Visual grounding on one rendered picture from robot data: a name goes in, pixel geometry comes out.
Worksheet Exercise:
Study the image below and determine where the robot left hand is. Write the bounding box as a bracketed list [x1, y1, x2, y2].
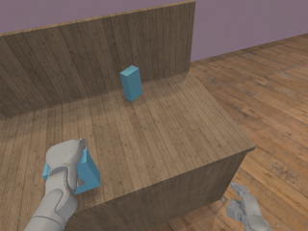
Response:
[45, 138, 90, 188]

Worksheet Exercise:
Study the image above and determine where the robot right forearm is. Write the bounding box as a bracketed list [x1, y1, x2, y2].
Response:
[244, 214, 273, 231]

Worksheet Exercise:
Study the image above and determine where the sponge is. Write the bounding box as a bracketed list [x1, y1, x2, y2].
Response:
[42, 149, 101, 194]

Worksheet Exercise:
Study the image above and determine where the table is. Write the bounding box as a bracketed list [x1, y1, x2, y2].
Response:
[0, 0, 256, 231]

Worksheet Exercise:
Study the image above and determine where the robot left forearm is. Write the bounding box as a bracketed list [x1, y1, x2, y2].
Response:
[24, 163, 78, 231]

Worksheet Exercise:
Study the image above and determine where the robot right hand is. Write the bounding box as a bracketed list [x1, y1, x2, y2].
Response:
[226, 182, 262, 223]

